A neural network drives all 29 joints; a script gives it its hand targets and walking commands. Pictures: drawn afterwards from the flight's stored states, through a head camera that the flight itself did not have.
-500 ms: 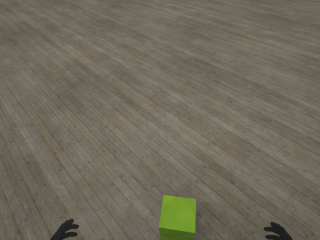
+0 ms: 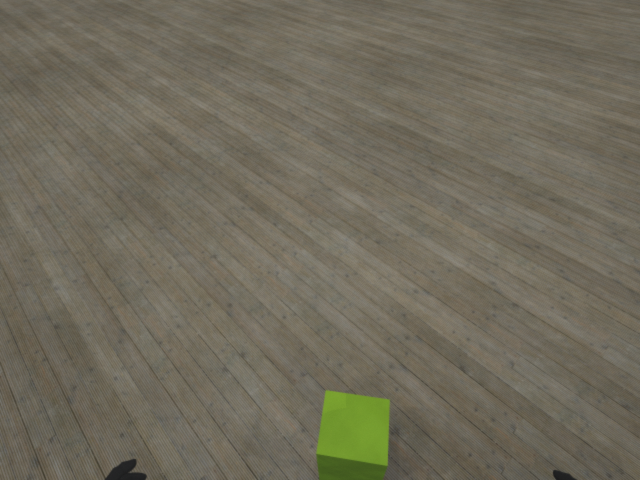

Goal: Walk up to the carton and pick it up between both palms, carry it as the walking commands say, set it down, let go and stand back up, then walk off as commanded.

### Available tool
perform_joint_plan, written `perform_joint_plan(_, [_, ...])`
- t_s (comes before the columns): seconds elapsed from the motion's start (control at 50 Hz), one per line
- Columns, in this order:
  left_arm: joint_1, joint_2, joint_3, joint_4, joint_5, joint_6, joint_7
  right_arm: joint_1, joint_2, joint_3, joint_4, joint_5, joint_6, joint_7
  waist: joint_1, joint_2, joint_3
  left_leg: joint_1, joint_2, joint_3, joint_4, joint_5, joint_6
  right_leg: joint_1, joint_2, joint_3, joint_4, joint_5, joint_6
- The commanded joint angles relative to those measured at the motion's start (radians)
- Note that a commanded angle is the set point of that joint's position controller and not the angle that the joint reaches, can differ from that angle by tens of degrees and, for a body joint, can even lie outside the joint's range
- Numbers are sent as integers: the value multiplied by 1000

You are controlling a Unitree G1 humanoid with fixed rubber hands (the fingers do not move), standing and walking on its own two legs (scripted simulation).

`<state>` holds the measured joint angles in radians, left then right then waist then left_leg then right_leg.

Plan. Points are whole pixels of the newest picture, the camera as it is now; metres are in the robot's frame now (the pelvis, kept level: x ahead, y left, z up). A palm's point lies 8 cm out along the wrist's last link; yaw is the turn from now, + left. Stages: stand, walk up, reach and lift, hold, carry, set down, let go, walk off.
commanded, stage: stand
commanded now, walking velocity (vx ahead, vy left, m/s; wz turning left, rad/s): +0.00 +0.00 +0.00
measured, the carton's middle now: (352, 443) +0.36 -0.03 -0.64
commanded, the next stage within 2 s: walk off in 0.82 s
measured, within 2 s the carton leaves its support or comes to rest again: neither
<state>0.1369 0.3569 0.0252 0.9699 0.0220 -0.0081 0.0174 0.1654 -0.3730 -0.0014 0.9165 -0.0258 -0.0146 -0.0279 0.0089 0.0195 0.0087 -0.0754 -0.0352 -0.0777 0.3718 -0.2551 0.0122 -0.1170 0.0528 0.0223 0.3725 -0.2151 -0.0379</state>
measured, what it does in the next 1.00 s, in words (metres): stands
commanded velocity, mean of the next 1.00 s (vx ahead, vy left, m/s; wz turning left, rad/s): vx -0.01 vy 0.00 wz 0.00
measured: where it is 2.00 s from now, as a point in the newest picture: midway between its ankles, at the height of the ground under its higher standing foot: outside the picture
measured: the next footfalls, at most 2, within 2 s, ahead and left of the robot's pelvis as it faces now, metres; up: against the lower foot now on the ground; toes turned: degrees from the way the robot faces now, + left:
right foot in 1.64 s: -0.14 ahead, -0.12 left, +0.00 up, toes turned -9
left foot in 1.90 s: -0.10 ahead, +0.12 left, +0.00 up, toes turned -9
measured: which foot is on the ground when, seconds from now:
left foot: down 0.00-1.00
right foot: down 0.00-1.00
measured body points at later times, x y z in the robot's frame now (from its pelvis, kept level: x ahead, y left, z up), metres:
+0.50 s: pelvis -0.01 +0.00 +0.00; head -0.02 +0.00 +0.45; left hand +0.09 +0.32 -0.11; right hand +0.09 -0.31 -0.12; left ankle -0.03 +0.12 -0.75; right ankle -0.01 -0.10 -0.75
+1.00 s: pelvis -0.01 +0.00 +0.00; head -0.01 +0.00 +0.45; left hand +0.09 +0.32 -0.11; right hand +0.08 -0.31 -0.12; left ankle -0.03 +0.12 -0.75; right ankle -0.01 -0.10 -0.75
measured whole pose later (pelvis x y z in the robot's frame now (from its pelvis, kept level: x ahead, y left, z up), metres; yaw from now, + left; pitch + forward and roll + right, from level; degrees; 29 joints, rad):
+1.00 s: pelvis -0.01 +0.00 +0.00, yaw -1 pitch -2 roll +0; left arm 0.10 0.39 0.01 1.08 0.01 -0.01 0.01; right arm 0.13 -0.39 0.01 1.03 -0.02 -0.02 -0.02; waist 0.01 0.01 0.03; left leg -0.06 -0.04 -0.06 0.32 -0.21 0.02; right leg -0.11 0.04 0.04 0.33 -0.17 -0.03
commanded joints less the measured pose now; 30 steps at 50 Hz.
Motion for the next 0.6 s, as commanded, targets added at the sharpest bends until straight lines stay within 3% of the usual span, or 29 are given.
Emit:
perform_joint_plan(0.0, [-44,168,30,-34,-2,-12,2,-35,-156,-31,-36,1,-13,-3,0,-16,-9,-56,121,-94,-57,186,10,28,-146,135,-59,174,8])
perform_joint_plan(0.58, [-65,193,15,52,-11,-13,-3,-45,-180,-24,55,9,-15,1,-1,-15,-5,-45,134,-98,-92,179,17,31,-155,143,-82,161,5])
